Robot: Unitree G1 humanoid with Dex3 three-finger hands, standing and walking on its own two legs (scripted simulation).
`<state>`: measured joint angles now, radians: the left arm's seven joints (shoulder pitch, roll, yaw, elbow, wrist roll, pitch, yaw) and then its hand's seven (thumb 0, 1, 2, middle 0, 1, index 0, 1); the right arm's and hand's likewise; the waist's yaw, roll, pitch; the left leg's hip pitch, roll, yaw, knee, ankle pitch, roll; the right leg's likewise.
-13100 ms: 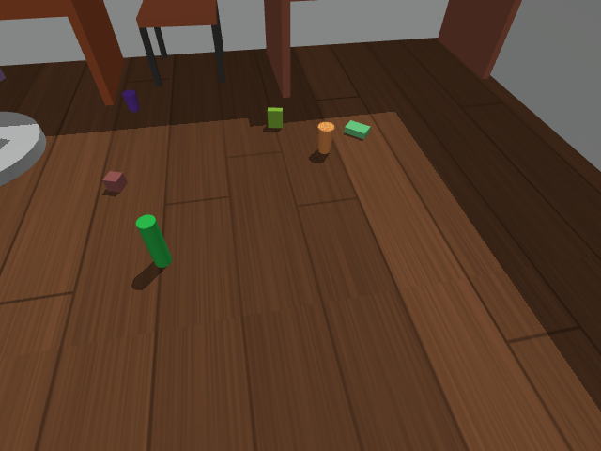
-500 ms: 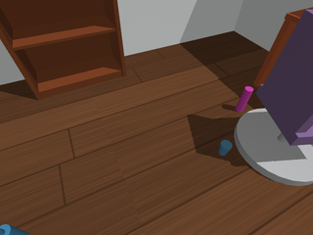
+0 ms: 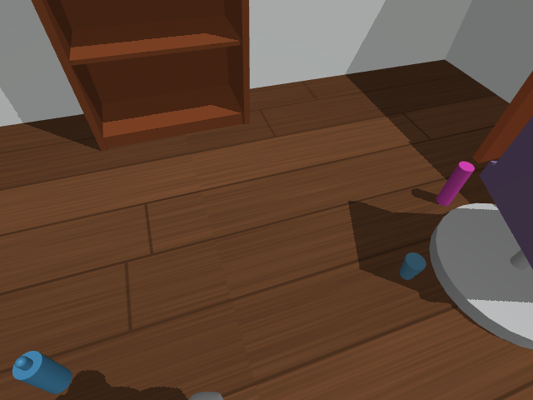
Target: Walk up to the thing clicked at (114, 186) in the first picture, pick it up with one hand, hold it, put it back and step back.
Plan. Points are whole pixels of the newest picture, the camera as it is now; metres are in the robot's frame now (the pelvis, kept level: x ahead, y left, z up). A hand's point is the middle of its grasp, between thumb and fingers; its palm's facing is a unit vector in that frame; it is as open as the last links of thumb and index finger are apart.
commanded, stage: walk up
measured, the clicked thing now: out of the picture -0.06 -0.99 -0.74
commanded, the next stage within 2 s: none
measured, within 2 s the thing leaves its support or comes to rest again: neither
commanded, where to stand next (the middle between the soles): +0.30 +0.03 m, yaw +49 degrees
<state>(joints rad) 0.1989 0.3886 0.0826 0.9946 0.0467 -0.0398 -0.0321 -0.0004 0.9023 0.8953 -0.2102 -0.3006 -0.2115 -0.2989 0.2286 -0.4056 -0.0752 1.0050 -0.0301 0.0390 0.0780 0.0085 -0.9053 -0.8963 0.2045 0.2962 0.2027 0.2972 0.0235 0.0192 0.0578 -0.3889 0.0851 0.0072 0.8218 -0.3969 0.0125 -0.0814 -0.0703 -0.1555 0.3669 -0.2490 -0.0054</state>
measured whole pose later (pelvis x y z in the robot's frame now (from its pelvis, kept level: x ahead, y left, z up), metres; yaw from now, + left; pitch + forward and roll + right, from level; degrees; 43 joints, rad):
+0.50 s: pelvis +0.17 +0.02 -0.02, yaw +20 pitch -1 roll +2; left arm 0.17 0.43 0.10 0.77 0.04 0.03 -0.09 0.00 0.91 0.90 -0.21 -0.30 -0.21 -0.30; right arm 0.47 -0.38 -0.04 0.77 -0.02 -0.08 -0.01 0.01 -0.90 -0.90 0.21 0.30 0.21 0.30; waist -0.03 -0.07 0.07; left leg -0.20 -0.03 -0.18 0.58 -0.37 -0.03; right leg -0.48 -0.05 0.04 0.76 -0.33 -0.02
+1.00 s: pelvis +0.31 -0.01 -0.03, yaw +36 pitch -2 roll +1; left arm 0.31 0.41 0.03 0.78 0.00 0.00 -0.01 0.00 0.90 0.90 -0.21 -0.30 -0.21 -0.30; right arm 0.18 -0.42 -0.06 0.74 -0.02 0.03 0.02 0.01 -0.91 -0.90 0.20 0.30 0.20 0.30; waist 0.07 0.00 0.16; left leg -0.41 0.00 0.03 0.70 -0.25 0.06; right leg -0.22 -0.07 -0.25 0.72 -0.46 -0.05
